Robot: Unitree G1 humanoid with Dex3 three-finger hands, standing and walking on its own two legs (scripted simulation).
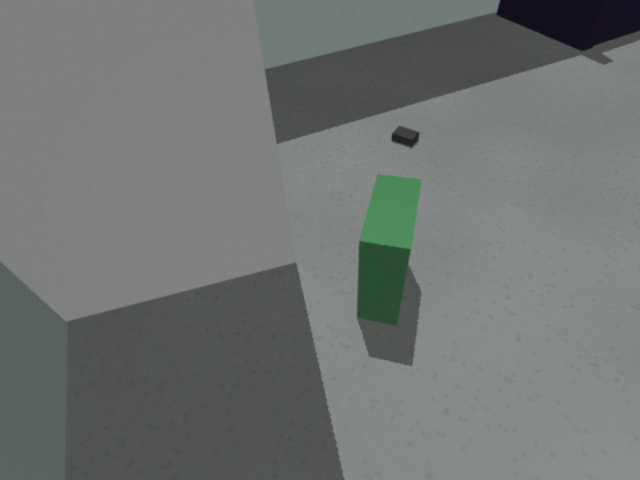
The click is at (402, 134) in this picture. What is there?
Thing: flat box
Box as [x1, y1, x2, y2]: [392, 126, 418, 146]
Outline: 399,126 392,133 392,140 411,146 417,139 418,132
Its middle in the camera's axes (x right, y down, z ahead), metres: +0.48 -0.57 +2.10
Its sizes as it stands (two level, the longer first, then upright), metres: 0.120 0.083 0.044
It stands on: the floor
